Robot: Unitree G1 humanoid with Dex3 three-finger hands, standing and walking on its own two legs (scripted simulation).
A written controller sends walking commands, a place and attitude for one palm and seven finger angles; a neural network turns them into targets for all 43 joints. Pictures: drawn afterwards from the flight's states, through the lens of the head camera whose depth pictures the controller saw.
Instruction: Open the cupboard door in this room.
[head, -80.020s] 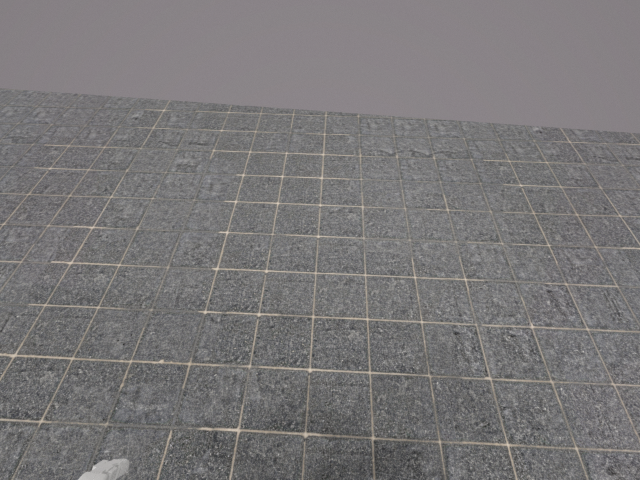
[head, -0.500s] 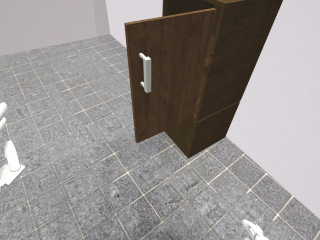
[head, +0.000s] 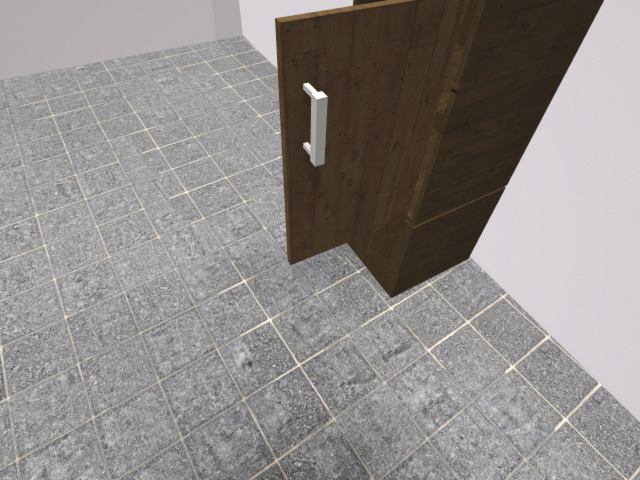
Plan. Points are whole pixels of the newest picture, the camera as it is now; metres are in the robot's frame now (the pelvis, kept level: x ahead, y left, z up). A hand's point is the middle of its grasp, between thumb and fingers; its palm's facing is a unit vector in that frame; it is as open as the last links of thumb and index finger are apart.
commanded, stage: let the arm hang, fingers relaxed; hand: left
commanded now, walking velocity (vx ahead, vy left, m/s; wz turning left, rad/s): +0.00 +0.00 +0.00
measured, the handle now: (313, 125) +0.67 +0.05 +0.08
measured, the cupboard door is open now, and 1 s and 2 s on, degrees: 88 88 88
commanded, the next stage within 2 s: look to check the result in 0.76 s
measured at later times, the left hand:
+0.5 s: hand out of the picture +0.02 +0.20 -0.16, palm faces +0.02 -0.96 -0.26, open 7.4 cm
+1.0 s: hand out of the picture +0.08 +0.22 -0.15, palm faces -0.01 -0.95 -0.32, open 7.4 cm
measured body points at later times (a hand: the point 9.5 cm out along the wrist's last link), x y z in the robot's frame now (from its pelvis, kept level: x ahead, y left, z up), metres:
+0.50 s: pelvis +0.00 +0.00 +0.01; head +0.01 -0.01 +0.45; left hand +0.02 +0.25 -0.14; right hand +0.01 -0.23 -0.16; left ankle +0.05 +0.12 -0.74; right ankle +0.01 -0.11 -0.74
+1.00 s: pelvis +0.02 -0.01 +0.01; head +0.04 -0.02 +0.46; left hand +0.08 +0.27 -0.13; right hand +0.07 -0.28 -0.14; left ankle +0.05 +0.12 -0.74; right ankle +0.01 -0.11 -0.74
